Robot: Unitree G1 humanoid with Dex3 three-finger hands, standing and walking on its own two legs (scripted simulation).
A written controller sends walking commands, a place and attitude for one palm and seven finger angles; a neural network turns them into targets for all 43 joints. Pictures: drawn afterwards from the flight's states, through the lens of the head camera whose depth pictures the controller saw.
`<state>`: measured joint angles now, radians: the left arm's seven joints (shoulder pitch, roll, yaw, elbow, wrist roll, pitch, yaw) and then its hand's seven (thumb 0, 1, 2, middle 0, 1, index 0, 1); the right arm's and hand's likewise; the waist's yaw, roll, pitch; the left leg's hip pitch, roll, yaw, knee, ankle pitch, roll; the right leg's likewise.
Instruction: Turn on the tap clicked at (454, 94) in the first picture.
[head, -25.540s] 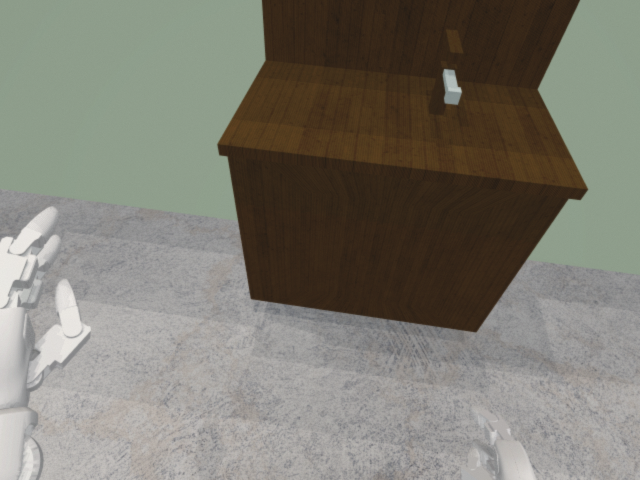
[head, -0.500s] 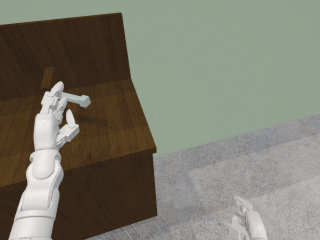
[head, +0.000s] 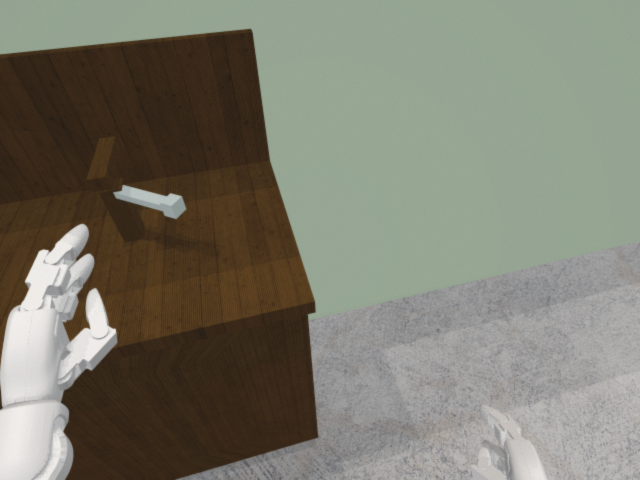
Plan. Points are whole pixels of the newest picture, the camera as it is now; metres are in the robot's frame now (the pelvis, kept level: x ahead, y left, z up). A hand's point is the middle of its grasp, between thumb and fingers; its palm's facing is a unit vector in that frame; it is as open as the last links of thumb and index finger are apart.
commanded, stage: draw the hand back beside the body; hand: left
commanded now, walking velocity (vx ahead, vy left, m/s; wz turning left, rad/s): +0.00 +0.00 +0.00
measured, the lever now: (173, 206) +0.49 +0.31 +0.08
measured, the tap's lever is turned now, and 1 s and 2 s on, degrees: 53 53 53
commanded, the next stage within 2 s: step back with the hand held close in 0.26 s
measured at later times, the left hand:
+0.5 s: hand (96, 329) +0.21 +0.25 +0.16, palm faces +0.42 -0.83 -0.37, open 7.4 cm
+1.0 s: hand (25, 410) +0.13 +0.28 +0.15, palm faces +0.45 -0.81 -0.38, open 7.4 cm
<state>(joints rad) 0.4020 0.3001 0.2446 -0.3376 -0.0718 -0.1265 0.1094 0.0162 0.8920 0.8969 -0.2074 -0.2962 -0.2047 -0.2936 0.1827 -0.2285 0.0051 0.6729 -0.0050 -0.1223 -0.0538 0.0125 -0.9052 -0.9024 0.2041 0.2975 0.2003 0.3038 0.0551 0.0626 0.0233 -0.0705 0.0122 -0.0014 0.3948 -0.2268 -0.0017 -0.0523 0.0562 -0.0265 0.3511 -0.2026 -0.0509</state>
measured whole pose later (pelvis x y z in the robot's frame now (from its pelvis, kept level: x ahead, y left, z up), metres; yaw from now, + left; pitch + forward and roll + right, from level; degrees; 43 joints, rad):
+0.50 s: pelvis +0.00 +0.00 +0.00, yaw +1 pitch -3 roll -1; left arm 0.40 0.33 0.29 -0.35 -0.05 -0.12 0.12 0.02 0.89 0.90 -0.21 -0.30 -0.21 -0.30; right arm 0.18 -0.22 0.02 0.63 0.00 -0.09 -0.06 0.01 -0.90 -0.90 0.21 0.30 0.20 0.30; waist 0.03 0.07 0.00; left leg -0.17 0.01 -0.02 0.47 -0.25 0.00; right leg -0.13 0.06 -0.04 0.39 -0.22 -0.05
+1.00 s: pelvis -0.08 +0.03 -0.02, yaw +1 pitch -1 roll -1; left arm 0.43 0.32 0.31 -0.42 -0.01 -0.13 0.16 0.02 0.89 0.90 -0.21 -0.30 -0.21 -0.30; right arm 0.21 -0.24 0.01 0.57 0.00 -0.03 -0.08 0.01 -0.90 -0.90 0.21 0.30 0.20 0.30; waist 0.02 0.04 -0.02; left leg -0.41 -0.02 0.02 0.63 -0.29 0.04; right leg -0.37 0.01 -0.04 0.54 -0.16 -0.01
